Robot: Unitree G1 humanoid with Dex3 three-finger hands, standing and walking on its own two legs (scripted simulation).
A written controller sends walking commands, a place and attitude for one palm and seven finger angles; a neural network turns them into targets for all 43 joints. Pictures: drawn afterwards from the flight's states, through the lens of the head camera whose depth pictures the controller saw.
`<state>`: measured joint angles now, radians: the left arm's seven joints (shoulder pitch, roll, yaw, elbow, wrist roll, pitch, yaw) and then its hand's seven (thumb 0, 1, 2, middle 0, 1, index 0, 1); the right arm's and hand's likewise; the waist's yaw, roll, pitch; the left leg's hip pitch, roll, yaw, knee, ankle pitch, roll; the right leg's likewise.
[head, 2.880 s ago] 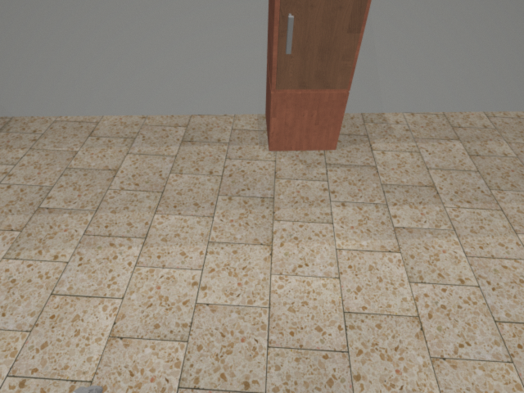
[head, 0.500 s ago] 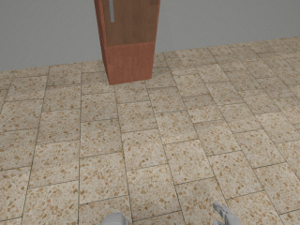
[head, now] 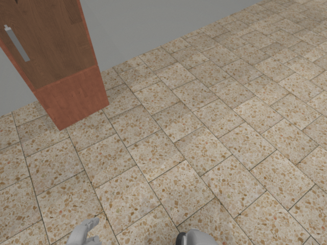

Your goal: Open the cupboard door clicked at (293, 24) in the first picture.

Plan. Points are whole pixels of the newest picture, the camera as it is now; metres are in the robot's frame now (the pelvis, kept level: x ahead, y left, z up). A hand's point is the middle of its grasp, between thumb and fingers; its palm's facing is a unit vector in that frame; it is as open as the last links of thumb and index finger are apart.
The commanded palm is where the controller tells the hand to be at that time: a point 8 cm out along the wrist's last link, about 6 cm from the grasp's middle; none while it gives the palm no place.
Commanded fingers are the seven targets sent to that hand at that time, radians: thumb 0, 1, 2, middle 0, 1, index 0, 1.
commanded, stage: walk to a spot facing it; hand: left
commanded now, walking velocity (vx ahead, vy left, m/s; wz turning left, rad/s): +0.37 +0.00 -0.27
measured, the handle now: (16, 43) +0.94 +0.64 -0.06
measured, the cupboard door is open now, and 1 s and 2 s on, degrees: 0 0 0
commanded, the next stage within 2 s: turn to face it in 0.66 s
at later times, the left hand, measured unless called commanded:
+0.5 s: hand (88, 208) +0.25 +0.22 -0.18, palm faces -0.05 -0.98 -0.18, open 7.4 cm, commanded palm none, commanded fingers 0.00 0.90 0.90 -0.20 -0.30 -0.20 -0.30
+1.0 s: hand (140, 116) +0.59 +0.08 -0.16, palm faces -0.24 -0.95 -0.21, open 7.4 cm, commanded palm none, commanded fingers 0.00 0.90 0.90 -0.20 -0.30 -0.20 -0.30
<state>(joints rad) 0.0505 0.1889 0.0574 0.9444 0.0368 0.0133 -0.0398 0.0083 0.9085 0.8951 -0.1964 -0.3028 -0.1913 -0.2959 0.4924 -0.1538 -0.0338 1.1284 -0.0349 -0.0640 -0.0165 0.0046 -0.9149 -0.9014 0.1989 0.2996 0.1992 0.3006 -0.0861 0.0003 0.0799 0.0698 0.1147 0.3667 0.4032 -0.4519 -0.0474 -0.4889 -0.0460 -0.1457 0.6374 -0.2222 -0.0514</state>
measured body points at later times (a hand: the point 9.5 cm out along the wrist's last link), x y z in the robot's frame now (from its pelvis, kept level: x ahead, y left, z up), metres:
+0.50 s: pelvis +0.24 +0.03 +0.00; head +0.25 +0.05 +0.45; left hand +0.25 +0.27 -0.17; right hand +0.29 -0.23 -0.12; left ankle +0.28 +0.13 -0.73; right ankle +0.13 -0.09 -0.65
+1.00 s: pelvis +0.43 -0.06 -0.01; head +0.46 -0.08 +0.44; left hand +0.60 +0.13 -0.14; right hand +0.33 -0.26 -0.17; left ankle +0.36 +0.09 -0.65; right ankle +0.48 -0.16 -0.73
